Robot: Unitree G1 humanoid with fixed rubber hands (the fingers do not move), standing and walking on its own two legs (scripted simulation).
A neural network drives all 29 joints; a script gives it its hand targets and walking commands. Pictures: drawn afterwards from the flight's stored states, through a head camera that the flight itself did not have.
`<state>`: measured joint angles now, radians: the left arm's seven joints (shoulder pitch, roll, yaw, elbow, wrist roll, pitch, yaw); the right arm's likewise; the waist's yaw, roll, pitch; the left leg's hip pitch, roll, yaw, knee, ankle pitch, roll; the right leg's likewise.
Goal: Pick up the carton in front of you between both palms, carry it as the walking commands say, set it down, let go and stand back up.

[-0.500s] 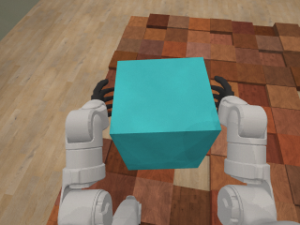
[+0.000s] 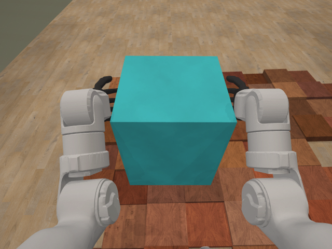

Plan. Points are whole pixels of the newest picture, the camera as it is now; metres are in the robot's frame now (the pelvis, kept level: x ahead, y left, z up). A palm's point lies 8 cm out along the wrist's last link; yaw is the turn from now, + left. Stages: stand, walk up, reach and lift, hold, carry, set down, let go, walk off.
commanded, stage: carry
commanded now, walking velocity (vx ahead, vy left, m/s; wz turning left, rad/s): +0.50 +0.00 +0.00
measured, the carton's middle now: (170, 124) +0.38 -0.02 +0.11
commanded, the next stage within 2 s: none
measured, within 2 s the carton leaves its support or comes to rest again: neither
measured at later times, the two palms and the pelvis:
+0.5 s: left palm (128, 79) +0.68 +0.10 +0.06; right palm (210, 73) +0.67 -0.20 +0.06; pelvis +0.31 -0.04 -0.04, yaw -1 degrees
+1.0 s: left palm (136, 33) +0.89 +0.06 +0.13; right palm (208, 27) +0.90 -0.24 +0.13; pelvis +0.62 -0.10 +0.02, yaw +1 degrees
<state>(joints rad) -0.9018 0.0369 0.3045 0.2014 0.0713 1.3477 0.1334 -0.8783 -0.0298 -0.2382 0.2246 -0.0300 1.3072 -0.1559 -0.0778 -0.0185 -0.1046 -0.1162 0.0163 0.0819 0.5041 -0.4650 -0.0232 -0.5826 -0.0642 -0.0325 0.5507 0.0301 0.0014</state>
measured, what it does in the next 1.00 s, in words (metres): walks ahead: left foot 0.04 m higher, then right foot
